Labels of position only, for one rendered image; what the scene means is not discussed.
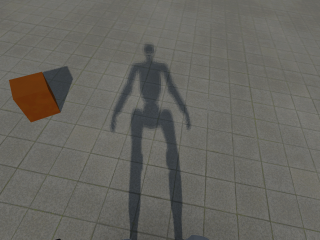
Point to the carton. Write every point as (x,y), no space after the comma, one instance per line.
(34,96)

